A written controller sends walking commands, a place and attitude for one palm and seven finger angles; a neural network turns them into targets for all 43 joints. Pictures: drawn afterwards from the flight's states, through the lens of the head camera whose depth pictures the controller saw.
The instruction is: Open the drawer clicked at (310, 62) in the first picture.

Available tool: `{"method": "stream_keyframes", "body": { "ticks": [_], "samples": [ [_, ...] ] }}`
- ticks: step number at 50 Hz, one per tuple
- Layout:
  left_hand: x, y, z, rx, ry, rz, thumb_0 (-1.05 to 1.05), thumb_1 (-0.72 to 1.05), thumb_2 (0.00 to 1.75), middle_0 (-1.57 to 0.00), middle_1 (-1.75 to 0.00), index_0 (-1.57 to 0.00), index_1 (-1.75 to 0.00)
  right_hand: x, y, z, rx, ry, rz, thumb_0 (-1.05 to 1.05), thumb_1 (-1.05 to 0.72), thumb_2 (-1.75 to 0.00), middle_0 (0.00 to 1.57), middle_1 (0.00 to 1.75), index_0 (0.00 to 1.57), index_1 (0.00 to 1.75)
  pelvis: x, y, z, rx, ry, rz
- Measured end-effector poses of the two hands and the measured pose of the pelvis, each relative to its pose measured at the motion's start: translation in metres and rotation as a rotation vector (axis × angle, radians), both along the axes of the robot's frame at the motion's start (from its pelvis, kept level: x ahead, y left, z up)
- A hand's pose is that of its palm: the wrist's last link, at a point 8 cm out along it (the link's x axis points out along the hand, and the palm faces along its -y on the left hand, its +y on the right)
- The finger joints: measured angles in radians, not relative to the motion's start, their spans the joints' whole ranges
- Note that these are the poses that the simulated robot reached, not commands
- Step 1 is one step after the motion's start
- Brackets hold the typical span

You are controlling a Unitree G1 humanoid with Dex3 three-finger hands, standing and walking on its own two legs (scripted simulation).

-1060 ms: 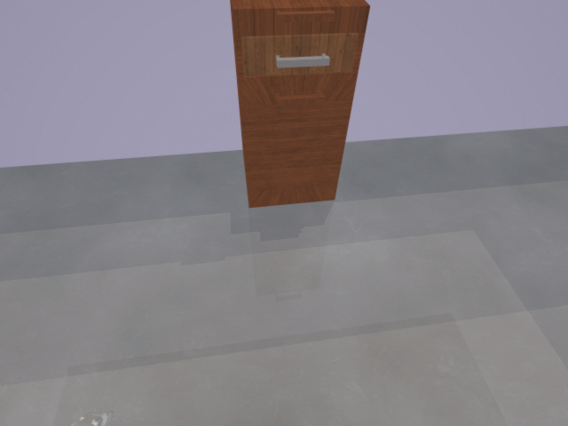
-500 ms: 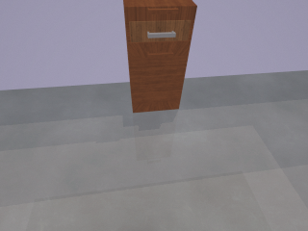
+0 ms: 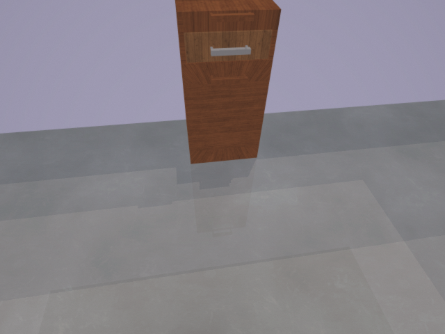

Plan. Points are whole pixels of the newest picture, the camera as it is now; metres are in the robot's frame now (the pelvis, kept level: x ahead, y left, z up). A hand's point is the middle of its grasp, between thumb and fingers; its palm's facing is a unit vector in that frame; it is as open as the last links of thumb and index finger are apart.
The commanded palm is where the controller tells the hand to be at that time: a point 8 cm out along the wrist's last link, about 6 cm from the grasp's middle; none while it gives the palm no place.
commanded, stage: look at it before walking up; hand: left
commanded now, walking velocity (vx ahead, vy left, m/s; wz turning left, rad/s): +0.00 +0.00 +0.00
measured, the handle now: (230, 49) +1.25 +0.04 -0.04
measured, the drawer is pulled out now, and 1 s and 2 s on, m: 0.00 0.00 0.00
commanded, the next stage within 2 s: walk to a spot facing it in 0.38 s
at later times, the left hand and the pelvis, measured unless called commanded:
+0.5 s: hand out of the picture +0.08 +0.25 -0.16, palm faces -0.03 -0.94 -0.34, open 7.4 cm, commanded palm none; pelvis +0.01 +0.00 +0.00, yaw +0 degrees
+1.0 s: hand out of the picture +0.04 +0.16 -0.18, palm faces -0.13 -0.96 -0.24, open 7.4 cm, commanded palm none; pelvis +0.02 -0.03 -0.02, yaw -13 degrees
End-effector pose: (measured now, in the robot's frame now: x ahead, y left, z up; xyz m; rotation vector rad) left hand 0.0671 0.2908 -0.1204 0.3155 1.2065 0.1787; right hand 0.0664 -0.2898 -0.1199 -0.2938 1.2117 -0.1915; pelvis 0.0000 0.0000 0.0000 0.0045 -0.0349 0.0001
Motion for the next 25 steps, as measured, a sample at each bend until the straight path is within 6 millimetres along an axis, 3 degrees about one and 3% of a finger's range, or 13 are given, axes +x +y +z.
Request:
{"method": "stream_keyframes", "body": {
  "ticks": [25],
  "samples": [
    [0.002,-0.001,0.001,0.003,0.013,0.007,0.0,0.9,0.89,-0.21,-0.3,-0.2,-0.3,0.018,-0.004,0.004,-0.009,-0.016,0.011,0.01,-0.91,-0.9,0.21,0.3,0.21,0.3,0.007,-0.003,0.001,-0.002,0.003,-0.001]
  ]
}}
